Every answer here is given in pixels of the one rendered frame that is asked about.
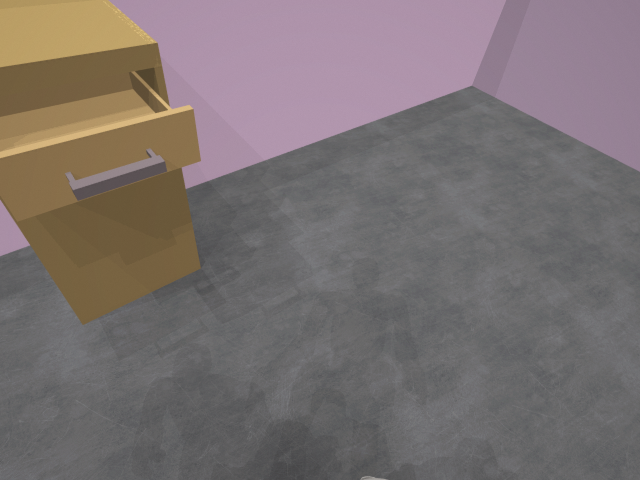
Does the cabinet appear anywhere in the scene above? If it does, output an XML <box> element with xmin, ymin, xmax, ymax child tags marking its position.
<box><xmin>0</xmin><ymin>0</ymin><xmax>201</xmax><ymax>325</ymax></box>

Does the drawer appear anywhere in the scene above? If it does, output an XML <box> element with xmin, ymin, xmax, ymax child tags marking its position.
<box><xmin>0</xmin><ymin>71</ymin><xmax>201</xmax><ymax>222</ymax></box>

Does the handle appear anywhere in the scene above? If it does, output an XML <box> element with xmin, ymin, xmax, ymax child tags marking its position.
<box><xmin>65</xmin><ymin>148</ymin><xmax>167</xmax><ymax>201</ymax></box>

